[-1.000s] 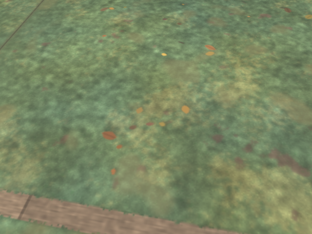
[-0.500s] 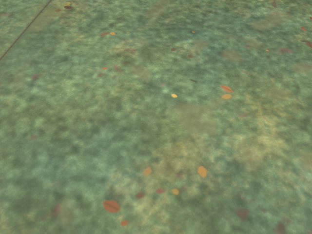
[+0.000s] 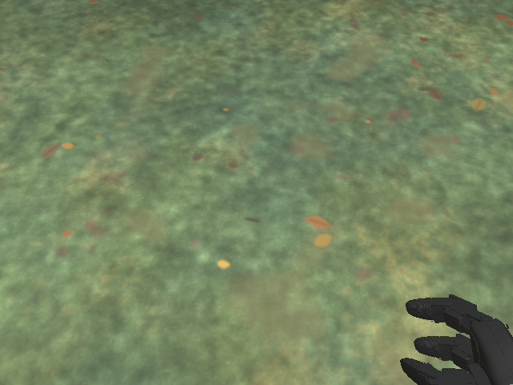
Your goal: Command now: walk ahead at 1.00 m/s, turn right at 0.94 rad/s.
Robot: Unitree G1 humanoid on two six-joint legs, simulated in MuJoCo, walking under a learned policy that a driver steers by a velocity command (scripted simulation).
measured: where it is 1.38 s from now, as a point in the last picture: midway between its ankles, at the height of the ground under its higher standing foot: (334, 309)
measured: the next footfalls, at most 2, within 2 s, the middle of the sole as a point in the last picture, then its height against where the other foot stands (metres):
left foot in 0.04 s outside the picture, level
right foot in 0.48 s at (343, 352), level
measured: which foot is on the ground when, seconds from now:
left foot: up 0.00-0.02, down 0.04-0.46, up 0.48-0.88, down 0.90-1.00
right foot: down 0.00-0.04, up 0.06-0.46, down 0.48-0.94, up 0.96-1.00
